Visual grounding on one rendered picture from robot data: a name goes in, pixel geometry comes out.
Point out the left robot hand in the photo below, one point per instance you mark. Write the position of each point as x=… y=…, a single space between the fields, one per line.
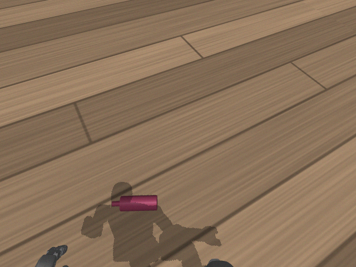
x=53 y=254

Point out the bottle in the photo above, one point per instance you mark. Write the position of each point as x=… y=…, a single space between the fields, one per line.
x=137 y=203

